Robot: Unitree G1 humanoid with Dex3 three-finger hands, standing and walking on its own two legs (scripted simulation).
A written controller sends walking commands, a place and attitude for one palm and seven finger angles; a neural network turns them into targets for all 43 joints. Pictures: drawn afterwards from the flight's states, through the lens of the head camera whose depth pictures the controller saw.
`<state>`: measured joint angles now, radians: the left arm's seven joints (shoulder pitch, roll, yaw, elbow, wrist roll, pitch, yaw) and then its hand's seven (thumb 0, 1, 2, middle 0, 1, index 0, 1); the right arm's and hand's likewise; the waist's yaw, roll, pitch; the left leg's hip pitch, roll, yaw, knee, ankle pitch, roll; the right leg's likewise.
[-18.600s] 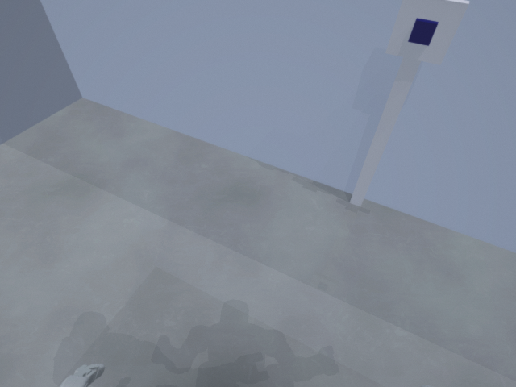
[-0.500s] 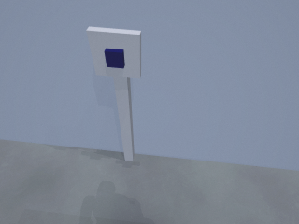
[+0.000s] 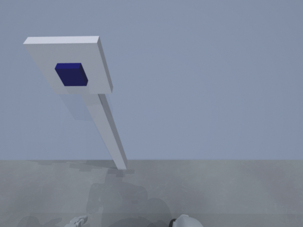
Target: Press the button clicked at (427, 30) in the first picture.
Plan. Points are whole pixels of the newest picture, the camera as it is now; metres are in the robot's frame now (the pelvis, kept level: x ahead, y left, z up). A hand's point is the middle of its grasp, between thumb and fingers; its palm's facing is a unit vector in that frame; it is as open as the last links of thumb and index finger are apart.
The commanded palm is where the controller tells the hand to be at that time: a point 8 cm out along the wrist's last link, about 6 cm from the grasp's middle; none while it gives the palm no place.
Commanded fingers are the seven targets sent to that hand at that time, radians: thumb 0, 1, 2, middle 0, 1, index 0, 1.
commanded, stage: come to a stop and stand still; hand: left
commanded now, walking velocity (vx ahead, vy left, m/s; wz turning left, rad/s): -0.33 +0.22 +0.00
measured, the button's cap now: (72, 74) +0.48 +0.23 +0.13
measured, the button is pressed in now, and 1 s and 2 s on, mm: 0 0 0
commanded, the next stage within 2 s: look again from close up in 1.34 s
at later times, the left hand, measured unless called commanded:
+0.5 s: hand out of the picture +0.04 +0.23 -0.17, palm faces +0.11 -0.97 -0.22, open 7.4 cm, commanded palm none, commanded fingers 0.00 0.90 0.90 -0.20 -0.30 -0.20 -0.30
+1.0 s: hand out of the picture -0.02 +0.18 -0.15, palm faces +0.02 -0.98 -0.17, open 7.4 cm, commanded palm none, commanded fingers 0.00 0.90 0.90 -0.20 -0.30 -0.20 -0.30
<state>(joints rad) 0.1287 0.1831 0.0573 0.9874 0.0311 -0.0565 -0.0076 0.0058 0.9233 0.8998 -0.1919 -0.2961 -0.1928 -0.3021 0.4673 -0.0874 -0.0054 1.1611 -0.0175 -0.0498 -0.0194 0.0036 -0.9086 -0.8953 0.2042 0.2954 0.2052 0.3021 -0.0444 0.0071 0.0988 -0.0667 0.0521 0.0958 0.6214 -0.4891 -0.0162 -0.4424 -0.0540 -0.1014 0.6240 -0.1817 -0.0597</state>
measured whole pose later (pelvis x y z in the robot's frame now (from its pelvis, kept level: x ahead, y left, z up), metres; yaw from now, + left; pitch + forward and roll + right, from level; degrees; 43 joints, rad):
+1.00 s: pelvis -0.02 +0.02 +0.02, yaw +0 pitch -3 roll +1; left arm 0.31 0.13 -0.01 1.10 0.02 -0.01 0.04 0.01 0.91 0.90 -0.20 -0.30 -0.20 -0.30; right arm 0.26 -0.16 -0.01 1.12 -0.01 0.01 -0.02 0.00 -0.93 -0.90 0.20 0.29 0.20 0.30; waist -0.01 -0.01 0.02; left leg -0.22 0.02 0.07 0.41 -0.14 0.01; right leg -0.12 0.00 -0.03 0.46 -0.30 -0.02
